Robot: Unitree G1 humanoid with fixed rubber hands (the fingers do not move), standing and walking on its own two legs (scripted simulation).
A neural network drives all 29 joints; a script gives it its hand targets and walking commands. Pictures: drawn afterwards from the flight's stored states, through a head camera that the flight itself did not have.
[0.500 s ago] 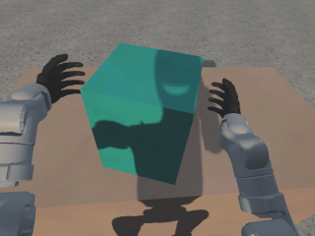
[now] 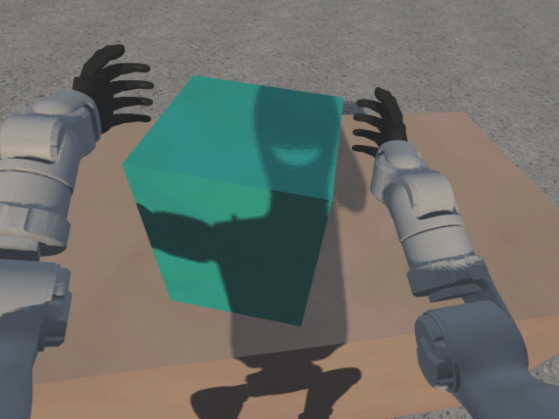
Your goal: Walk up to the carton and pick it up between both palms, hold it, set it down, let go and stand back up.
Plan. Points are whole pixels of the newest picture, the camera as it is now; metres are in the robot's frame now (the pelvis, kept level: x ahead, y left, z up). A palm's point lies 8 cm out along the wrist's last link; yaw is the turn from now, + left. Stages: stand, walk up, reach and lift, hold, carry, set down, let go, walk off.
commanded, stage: reach and lift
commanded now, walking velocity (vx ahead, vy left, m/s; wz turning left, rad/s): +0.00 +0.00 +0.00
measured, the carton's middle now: (250, 207) +0.42 +0.00 +0.09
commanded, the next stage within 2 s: none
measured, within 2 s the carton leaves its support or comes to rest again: neither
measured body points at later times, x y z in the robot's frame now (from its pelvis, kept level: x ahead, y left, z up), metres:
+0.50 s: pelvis +0.00 +0.00 +0.00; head +0.01 +0.03 +0.45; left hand +0.50 +0.16 +0.22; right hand +0.43 -0.20 +0.20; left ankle -0.02 +0.11 -0.75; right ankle +0.01 -0.13 -0.75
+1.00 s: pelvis +0.00 +0.01 +0.00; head +0.04 +0.04 +0.44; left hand +0.50 +0.15 +0.12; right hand +0.43 -0.20 +0.13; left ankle -0.02 +0.11 -0.75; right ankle +0.01 -0.13 -0.75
